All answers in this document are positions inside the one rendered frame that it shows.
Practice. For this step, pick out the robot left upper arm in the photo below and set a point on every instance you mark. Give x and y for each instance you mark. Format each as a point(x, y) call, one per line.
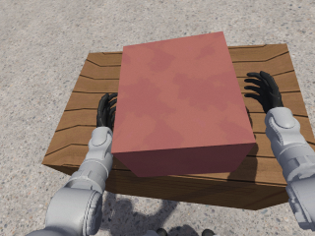
point(73, 212)

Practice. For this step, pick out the left robot forearm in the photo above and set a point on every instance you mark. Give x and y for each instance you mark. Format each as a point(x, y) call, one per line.
point(95, 168)

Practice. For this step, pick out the robot right hand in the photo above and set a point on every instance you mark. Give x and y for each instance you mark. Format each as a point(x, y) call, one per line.
point(269, 95)

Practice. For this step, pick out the right robot forearm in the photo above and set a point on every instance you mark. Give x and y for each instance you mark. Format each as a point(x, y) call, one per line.
point(295, 156)

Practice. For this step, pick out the pedestal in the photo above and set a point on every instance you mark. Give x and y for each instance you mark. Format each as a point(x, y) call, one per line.
point(258, 181)

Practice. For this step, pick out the robot left hand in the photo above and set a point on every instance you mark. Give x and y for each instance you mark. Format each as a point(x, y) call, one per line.
point(104, 117)

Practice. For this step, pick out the robot right upper arm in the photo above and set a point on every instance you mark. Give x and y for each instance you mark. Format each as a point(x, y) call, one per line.
point(301, 195)

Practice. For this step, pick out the carton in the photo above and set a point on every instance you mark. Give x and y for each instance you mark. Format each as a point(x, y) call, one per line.
point(179, 108)

